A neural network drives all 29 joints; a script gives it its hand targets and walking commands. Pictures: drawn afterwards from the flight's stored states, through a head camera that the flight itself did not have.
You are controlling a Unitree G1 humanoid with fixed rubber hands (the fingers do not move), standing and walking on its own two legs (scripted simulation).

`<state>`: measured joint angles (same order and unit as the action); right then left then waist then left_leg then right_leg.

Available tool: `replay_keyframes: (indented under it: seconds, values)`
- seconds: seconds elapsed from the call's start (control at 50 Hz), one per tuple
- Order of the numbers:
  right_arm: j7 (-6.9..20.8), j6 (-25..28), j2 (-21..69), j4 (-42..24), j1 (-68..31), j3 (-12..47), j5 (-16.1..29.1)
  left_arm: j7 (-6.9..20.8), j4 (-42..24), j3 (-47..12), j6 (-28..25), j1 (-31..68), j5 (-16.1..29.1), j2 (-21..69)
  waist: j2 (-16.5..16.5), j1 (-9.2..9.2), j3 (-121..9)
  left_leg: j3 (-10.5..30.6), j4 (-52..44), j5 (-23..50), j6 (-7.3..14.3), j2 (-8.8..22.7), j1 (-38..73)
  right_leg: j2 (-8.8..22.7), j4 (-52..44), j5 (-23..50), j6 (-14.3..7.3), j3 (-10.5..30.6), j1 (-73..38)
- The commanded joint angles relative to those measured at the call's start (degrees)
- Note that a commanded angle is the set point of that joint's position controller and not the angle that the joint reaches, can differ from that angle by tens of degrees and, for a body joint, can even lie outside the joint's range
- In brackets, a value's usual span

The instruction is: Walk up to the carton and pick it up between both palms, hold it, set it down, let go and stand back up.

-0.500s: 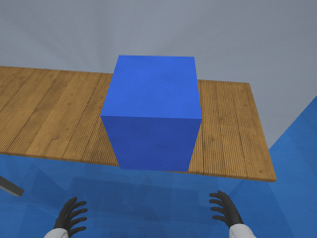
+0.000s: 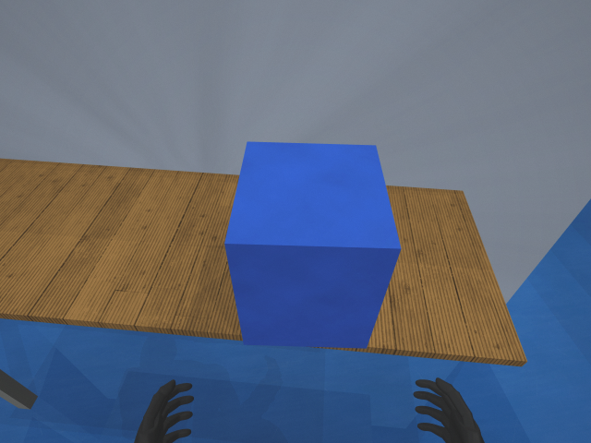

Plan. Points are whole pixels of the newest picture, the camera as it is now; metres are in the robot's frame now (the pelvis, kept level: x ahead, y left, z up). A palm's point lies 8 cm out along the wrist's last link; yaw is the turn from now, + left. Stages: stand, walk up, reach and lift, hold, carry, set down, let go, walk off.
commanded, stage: reach and lift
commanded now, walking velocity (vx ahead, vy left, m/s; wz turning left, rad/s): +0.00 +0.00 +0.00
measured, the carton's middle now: (308, 247) +0.41 +0.02 +0.05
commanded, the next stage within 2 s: none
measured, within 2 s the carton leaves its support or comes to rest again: neither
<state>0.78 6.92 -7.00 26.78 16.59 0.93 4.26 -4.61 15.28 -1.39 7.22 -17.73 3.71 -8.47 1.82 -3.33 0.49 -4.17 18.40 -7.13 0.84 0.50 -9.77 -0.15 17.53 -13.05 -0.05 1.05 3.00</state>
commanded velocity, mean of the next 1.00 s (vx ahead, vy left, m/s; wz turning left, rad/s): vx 0.00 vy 0.00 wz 0.00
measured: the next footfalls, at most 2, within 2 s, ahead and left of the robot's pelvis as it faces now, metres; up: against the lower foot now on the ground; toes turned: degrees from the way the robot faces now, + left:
none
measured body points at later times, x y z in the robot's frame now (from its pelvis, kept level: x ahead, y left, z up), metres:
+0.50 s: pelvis +0.00 -0.02 +0.00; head +0.00 +0.00 +0.45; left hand +0.17 +0.20 -0.02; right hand +0.19 -0.19 -0.01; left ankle +0.03 +0.11 -0.75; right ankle -0.04 -0.12 -0.75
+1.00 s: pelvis +0.01 -0.01 +0.00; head +0.02 +0.00 +0.45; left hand +0.23 +0.20 +0.05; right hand +0.25 -0.19 +0.04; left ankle +0.03 +0.11 -0.75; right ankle -0.04 -0.12 -0.75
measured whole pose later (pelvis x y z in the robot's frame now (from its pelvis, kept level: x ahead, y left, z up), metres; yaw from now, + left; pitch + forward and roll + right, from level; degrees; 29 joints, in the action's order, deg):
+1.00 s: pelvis +0.01 -0.01 +0.00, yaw -1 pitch -1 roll +0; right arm -6.8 -4.4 -8.1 -5.1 15.1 2.6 12.7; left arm -5.0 -11.3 -1.9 13.9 -14.5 11.5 -13.1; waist 2.0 -4.1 2.3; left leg -4.7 17.8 -7.5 -0.2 1.4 -9.2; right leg -1.0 17.5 -13.5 -0.8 1.7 3.0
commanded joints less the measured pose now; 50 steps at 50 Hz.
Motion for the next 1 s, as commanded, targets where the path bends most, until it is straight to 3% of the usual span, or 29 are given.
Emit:
replay_keyframes:
  seconds: [0.0, 0.24, 0.42, 0.66, 0.72, 0.8, 0.98]
  values:
    - [-1.2, 2.4, -7.9, -16.3, -2.7, -4.1, 0.4, -0.6, -13.0, 0.6, -3.4, 2.0, 1.4, -4.3, -0.5, -0.26, -3.3, 1.5, -0.1, 13.6, -2.5, 0.9, 17.7, -2.3, -6.1, 1.9, -1.5, -2.6, 15.4]
    - [-2.1, 1.8, -3.7, -26.3, 2.1, -0.8, 3.3, -0.5, -19.9, 0.1, -7.8, 0.3, 3.8, -7.3, -3.2, -1.16, -3.3, 0.7, 0.3, 9.7, -2.2, 0.0, 16.9, 0.6, -5.9, 1.2, -1.4, 0.3, 15.5]
    - [-4.7, 0.9, -2.0, -33.0, 2.0, -0.5, 3.0, 0.2, -23.9, -0.1, -9.0, 2.4, 7.1, -10.0, -1.8, -0.2, -2.1, 1.1, 0.6, 5.8, -1.6, 0.1, 15.9, 1.9, -5.3, 1.0, -0.2, 1.4, 16.9]
    - [-5.8, 2.2, -2.7, -36.7, 0.4, 0.7, 4.9, 1.3, -25.6, -0.4, -12.0, 3.4, 8.0, -10.7, -1.9, -0.24, -4.9, 3.3, 2.9, 14.8, -2.4, 0.6, 20.0, 0.7, -4.8, 7.1, -0.1, 1.1, 15.9]
    - [-6.1, 0.2, -3.4, -38.6, -2.3, 0.5, 5.2, 1.0, -28.0, 0.0, -9.0, 5.4, 8.0, -10.6, -2.9, -0.7, -4.6, 3.2, 2.0, 13.8, -2.3, 0.9, 19.9, 0.4, -5.5, 4.2, -0.7, 0.7, 16.3]
    - [-6.8, -4.7, -4.2, -43.5, -6.3, -0.1, 6.5, -0.4, -35.8, 0.7, -1.4, 8.5, 8.2, -9.9, -4.0, -1.03, -5.3, 2.9, 0.7, 13.1, -2.3, 1.3, 18.8, -0.3, -5.4, 3.0, -0.8, 0.3, 15.8]
    - [-8.6, -10.7, -6.9, -45.3, -11.7, -0.9, 9.4, 0.4, -41.0, 4.9, 8.0, 13.7, 7.0, -8.8, -3.5, -0.6, -10.4, 2.7, 2.1, 20.5, -2.5, 0.6, 23.9, -0.9, -5.0, 12.9, 0.9, 0.5, 13.6]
